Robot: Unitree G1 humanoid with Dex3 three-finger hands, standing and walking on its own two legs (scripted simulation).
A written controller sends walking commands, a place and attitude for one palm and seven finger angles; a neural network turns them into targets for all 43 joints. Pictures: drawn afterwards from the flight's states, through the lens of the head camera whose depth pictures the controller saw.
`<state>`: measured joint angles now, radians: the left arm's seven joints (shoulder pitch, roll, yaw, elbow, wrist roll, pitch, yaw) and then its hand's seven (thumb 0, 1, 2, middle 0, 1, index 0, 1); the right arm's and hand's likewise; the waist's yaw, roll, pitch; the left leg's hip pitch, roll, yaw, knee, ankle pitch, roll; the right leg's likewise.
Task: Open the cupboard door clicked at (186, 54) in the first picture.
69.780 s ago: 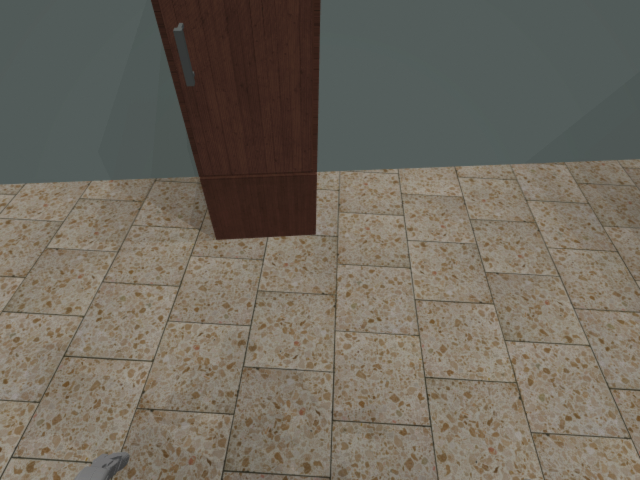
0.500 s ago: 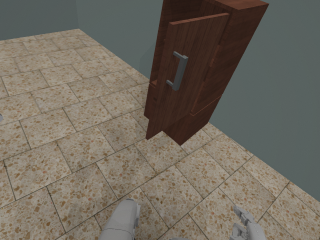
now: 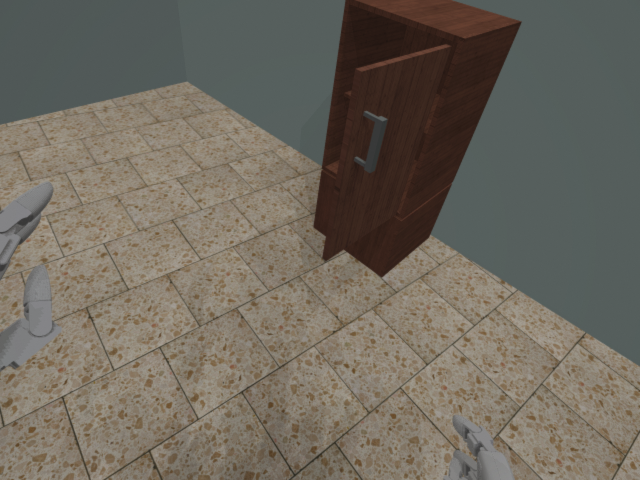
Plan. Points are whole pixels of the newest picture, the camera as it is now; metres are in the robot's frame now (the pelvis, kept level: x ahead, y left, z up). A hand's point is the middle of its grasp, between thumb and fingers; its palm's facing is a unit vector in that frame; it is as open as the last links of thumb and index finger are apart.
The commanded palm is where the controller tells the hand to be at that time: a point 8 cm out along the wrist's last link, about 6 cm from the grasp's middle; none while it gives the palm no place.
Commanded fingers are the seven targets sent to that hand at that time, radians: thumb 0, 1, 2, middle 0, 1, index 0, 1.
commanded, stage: stop stepping back and stand still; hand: left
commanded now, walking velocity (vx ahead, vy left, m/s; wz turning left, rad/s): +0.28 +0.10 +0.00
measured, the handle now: (369, 142) +0.87 -0.10 +0.01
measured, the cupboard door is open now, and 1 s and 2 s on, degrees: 89 89 89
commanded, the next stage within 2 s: let the arm hang, fingers relaxed in 1.18 s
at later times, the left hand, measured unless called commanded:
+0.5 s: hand (10, 293) +0.22 +0.29 +0.19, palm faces +0.36 -0.76 -0.55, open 7.5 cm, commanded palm +0.14 +0.35 +0.17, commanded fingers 0.00 0.90 0.90 -0.20 -0.30 -0.20 -0.30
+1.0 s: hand (37, 268) +0.26 +0.30 +0.17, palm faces +0.38 -0.75 -0.54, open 7.5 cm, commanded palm +0.19 +0.35 +0.17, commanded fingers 0.00 0.90 0.90 -0.20 -0.30 -0.20 -0.30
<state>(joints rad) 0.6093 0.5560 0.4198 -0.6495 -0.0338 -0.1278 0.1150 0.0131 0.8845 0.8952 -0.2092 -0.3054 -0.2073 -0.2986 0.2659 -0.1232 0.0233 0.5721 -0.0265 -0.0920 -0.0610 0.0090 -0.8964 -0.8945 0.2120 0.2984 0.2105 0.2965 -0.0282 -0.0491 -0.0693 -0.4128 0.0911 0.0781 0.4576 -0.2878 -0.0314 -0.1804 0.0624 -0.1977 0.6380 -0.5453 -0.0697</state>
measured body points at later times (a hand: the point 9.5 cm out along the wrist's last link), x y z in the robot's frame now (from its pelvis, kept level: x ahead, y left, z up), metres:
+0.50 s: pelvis -0.01 +0.05 -0.01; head +0.03 +0.07 +0.43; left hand +0.19 +0.33 +0.22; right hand +0.14 -0.16 -0.11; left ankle +0.05 +0.18 -0.75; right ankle -0.02 -0.05 -0.72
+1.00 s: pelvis +0.04 +0.05 -0.01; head +0.08 +0.06 +0.44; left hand +0.23 +0.34 +0.20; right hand +0.22 -0.20 -0.08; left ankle +0.04 +0.18 -0.75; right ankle +0.00 -0.04 -0.75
